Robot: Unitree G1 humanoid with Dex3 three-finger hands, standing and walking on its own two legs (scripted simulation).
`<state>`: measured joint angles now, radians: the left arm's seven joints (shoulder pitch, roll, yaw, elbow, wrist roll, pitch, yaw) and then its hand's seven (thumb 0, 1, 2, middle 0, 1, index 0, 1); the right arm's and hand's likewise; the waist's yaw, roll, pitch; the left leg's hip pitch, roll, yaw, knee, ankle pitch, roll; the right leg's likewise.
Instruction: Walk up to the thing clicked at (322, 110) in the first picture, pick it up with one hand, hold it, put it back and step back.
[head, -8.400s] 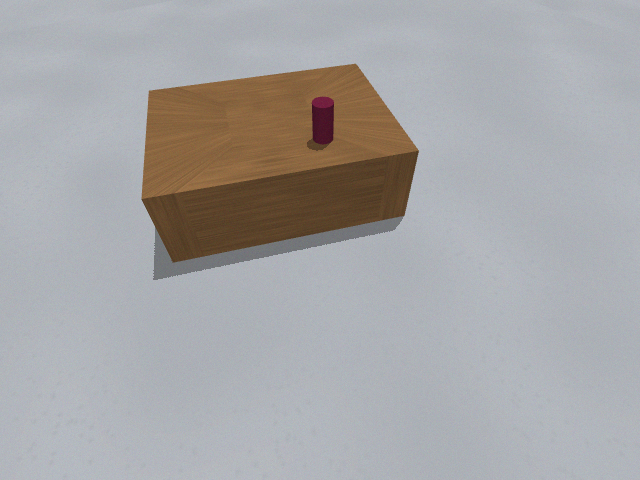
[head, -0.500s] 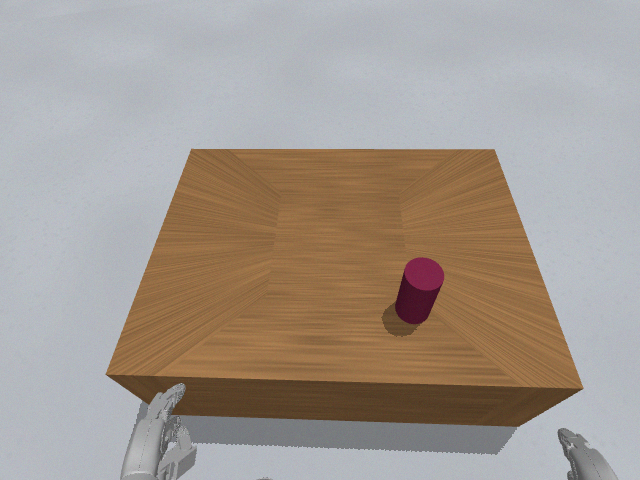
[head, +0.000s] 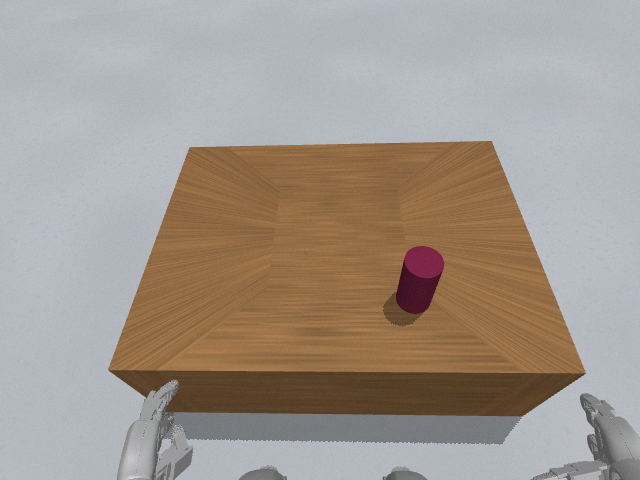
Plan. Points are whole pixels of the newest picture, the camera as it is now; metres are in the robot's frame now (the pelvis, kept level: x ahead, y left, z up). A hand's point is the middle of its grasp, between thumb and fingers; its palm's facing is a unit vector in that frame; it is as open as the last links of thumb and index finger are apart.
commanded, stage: go down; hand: right
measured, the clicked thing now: (418, 281) +0.55 -0.17 -0.28
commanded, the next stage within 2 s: approach in 1.48 s
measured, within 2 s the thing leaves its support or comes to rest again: neither
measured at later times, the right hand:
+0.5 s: hand (582, 304) +0.36 -0.33 -0.02, palm faces +0.13 +0.98 -0.15, open 17.6 cm
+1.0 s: hand (592, 254) +0.42 -0.35 +0.01, palm faces +0.14 +0.99 -0.08, open 17.6 cm
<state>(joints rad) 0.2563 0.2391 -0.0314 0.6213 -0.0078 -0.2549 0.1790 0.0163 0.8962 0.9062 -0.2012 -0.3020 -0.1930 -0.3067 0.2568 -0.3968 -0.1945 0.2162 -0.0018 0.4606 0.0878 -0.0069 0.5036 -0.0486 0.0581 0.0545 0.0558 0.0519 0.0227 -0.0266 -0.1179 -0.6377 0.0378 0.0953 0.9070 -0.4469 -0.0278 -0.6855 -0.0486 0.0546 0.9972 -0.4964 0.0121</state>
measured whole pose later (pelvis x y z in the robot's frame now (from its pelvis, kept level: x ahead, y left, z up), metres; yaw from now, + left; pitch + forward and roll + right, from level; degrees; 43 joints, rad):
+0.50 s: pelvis -0.02 +0.00 -0.01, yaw +2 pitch +16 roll +3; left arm 0.35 0.30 -0.02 0.70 0.01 -0.18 0.10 0.01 0.91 0.90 -0.20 -0.30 -0.20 -0.30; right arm -0.45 -0.66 -0.51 1.02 0.06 -0.09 0.40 -0.01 0.56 -0.03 0.06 0.05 0.05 0.05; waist 0.08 0.00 -0.07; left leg -0.81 0.03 0.06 0.95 -0.42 -0.03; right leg -0.84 -0.05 0.02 1.03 -0.47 0.00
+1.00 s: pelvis -0.02 -0.01 -0.03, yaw +3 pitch +21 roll +4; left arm 0.33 0.32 -0.07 0.67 0.03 -0.12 0.04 0.01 0.92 0.89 -0.20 -0.31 -0.21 -0.30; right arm -0.74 -0.86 -0.61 1.29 0.04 -0.28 0.50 -0.01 0.56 -0.03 0.06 0.05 0.06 0.05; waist 0.13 0.03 -0.08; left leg -0.97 0.02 0.07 1.02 -0.43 -0.03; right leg -1.01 -0.07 0.04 1.13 -0.50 0.00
